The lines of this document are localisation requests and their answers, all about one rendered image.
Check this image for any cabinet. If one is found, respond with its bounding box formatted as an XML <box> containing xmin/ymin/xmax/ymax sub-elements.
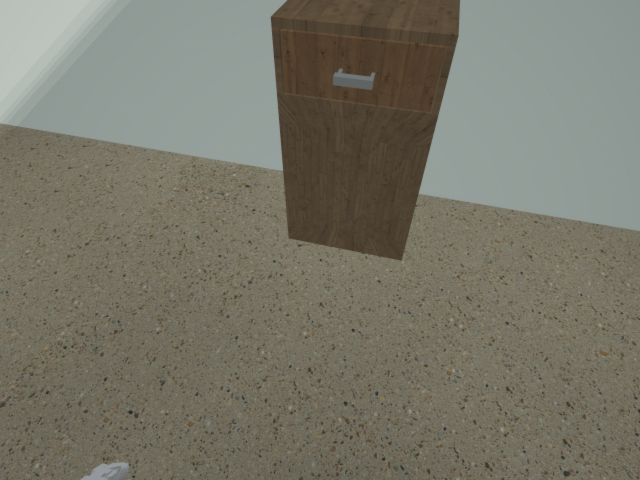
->
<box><xmin>271</xmin><ymin>0</ymin><xmax>460</xmax><ymax>261</ymax></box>

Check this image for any drawer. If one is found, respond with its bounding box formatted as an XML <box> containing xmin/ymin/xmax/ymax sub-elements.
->
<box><xmin>280</xmin><ymin>29</ymin><xmax>445</xmax><ymax>112</ymax></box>

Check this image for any handle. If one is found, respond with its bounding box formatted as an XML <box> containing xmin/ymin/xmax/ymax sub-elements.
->
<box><xmin>333</xmin><ymin>69</ymin><xmax>375</xmax><ymax>90</ymax></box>

